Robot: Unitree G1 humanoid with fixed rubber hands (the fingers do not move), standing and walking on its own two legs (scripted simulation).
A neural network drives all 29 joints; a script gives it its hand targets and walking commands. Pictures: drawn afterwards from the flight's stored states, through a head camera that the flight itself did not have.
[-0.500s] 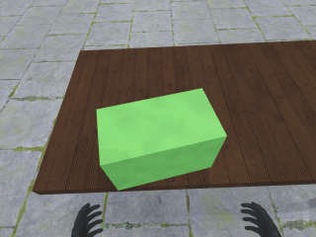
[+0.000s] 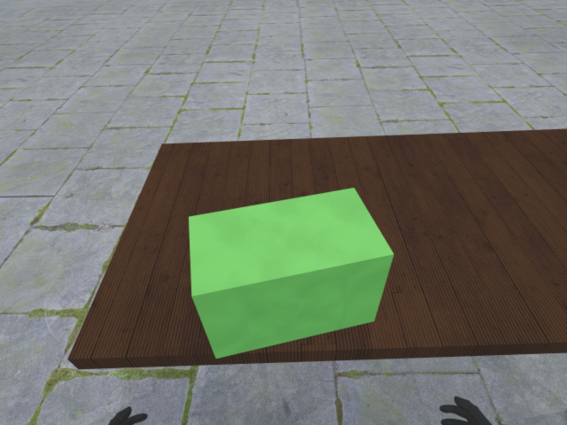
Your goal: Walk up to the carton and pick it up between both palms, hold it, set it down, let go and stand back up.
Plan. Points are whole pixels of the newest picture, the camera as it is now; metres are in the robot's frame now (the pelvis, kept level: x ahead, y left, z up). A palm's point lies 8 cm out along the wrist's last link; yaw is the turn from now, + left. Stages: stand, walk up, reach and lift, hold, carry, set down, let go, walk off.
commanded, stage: stand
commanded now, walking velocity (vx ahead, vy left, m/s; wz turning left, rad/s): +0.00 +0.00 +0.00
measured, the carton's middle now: (286, 271) +0.40 +0.03 -0.03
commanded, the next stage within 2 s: none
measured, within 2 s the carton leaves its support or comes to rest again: neither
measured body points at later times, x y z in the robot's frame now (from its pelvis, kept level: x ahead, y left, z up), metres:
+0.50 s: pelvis +0.00 +0.01 +0.00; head -0.03 +0.01 +0.45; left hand +0.08 +0.29 -0.12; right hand +0.11 -0.25 -0.12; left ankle +0.02 +0.12 -0.74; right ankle +0.02 -0.09 -0.74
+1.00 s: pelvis -0.01 +0.01 +0.00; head -0.03 +0.02 +0.45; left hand +0.07 +0.29 -0.13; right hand +0.10 -0.25 -0.12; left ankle +0.02 +0.12 -0.74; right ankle +0.02 -0.09 -0.74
